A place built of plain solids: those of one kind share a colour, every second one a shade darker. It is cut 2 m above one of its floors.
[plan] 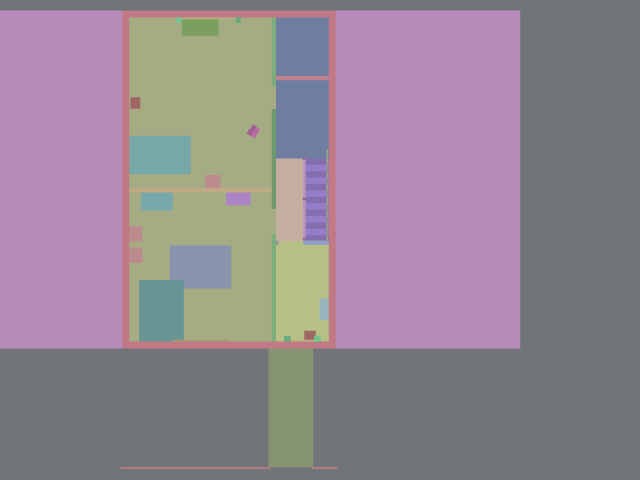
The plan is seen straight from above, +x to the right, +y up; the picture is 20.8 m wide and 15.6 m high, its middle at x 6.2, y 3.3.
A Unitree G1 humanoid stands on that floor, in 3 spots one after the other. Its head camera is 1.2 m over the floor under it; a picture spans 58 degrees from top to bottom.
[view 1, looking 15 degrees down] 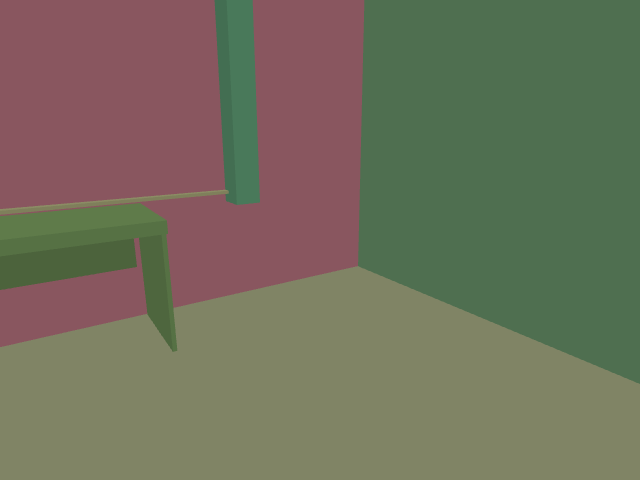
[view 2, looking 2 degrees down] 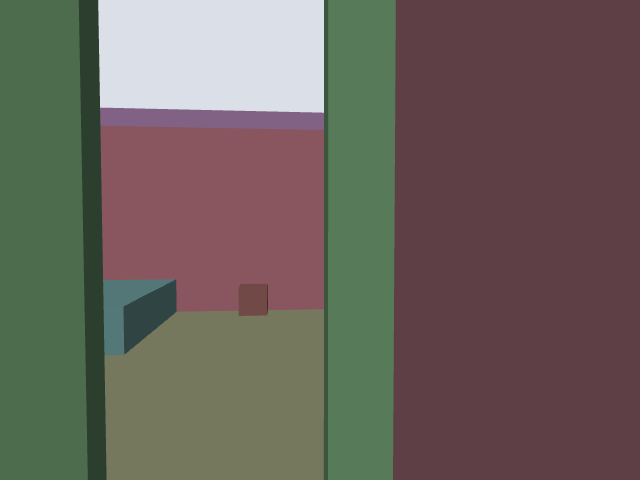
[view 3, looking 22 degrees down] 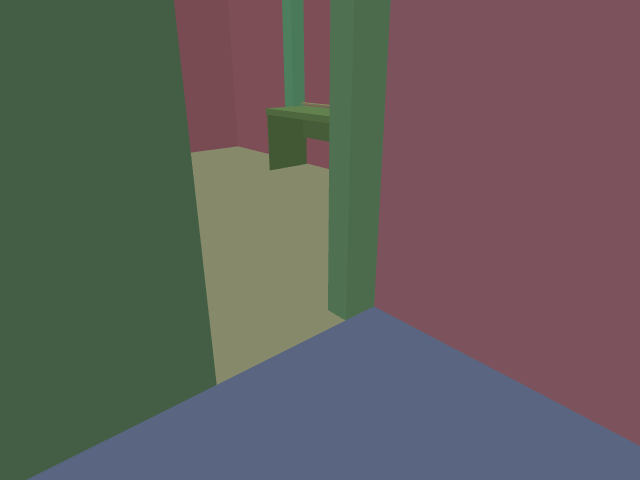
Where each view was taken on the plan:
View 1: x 2.35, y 7.74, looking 56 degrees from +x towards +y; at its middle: wall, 3.49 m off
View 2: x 6.11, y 8.14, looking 175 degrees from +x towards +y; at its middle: wall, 6.14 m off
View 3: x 6.11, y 6.95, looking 139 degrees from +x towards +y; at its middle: upper_floor_rooms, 3.21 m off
